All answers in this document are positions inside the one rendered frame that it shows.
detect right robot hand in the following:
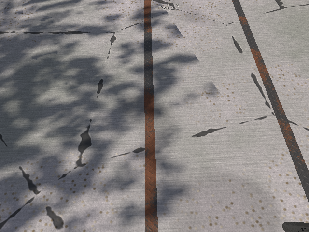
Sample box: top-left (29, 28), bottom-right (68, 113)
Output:
top-left (282, 221), bottom-right (309, 232)

